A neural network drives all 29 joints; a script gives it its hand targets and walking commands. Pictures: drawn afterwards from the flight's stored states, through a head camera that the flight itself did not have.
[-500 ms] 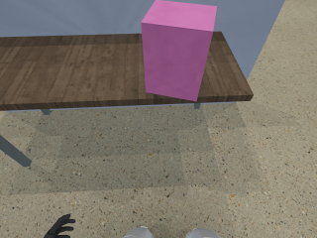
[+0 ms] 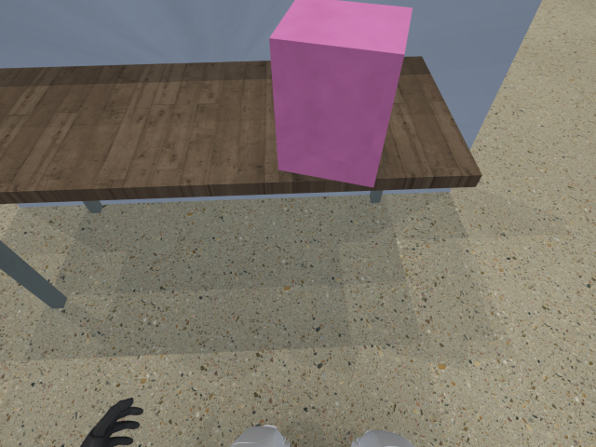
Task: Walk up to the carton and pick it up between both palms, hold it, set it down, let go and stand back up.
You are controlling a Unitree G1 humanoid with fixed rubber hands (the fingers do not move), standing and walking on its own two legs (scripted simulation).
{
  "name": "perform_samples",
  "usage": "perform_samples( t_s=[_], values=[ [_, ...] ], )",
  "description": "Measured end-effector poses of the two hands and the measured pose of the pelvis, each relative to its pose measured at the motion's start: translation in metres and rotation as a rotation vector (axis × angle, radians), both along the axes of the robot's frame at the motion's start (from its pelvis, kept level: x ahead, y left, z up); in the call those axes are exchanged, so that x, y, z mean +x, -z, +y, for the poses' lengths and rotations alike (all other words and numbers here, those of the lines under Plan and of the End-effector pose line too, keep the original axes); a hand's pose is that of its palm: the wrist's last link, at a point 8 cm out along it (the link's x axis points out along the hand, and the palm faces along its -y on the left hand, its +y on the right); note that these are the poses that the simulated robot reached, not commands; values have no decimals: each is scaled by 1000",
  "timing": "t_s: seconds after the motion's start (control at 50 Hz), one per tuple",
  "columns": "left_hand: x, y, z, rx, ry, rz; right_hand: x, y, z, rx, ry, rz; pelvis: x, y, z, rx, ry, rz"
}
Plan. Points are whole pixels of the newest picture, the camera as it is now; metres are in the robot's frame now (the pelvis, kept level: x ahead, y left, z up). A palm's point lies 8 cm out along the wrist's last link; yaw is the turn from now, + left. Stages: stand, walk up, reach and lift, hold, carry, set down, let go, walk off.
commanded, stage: walk up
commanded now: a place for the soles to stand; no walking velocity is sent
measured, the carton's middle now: (337, 98) +0.74 -0.04 +0.05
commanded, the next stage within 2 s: none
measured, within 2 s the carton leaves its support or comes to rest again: neither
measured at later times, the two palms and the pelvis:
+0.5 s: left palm out of the picture +0.11 +0.32 -0.10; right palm out of the picture +0.06 -0.32 -0.08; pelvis -0.02 +0.01 +0.00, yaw +1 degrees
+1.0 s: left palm out of the picture +0.09 +0.32 -0.09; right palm out of the picture +0.05 -0.32 -0.08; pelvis -0.03 +0.01 +0.00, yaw +1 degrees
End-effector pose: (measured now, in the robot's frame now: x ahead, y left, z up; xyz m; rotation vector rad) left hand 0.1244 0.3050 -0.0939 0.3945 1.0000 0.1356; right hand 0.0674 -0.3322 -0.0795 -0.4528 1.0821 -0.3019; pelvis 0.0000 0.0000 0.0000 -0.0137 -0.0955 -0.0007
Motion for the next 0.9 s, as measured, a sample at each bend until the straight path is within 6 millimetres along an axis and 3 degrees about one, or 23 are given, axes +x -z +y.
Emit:
perform_samples(
  t_s=[0.12, 0.22, 0.32, 0.42, 0.56, 0.66, 0.9],
  values=[
    [-5, 3, -7, -6, 2, -2, -6, -2, -8, -7, 1, -5, -6, 1, -6, 10, 1, -3],
    [-6, -7, -13, 5, 8, -35, -3, -1, -11, 8, -5, -25, -9, -2, -12, 17, -1, -12],
    [-9, -12, -4, 13, 7, -41, -2, 0, -2, 17, -12, -22, -11, -4, -5, 13, -6, -8],
    [-13, -1, 9, 1, -2, -27, -5, 2, 10, 8, -17, -17, -14, 1, 8, -2, -11, -5],
    [-20, 2, 7, -4, -7, -14, -9, -4, 6, -5, -18, -23, -19, 1, 5, 6, -12, -6],
    [-21, -6, 2, 6, 0, -43, -7, -2, 2, 8, -22, -42, -23, -1, -1, 14, -13, -14],
    [-32, 0, 22, 1, -16, -23, -13, -2, 22, 5, -32, -36, -30, 2, 17, -3, -22, -8]
  ],
)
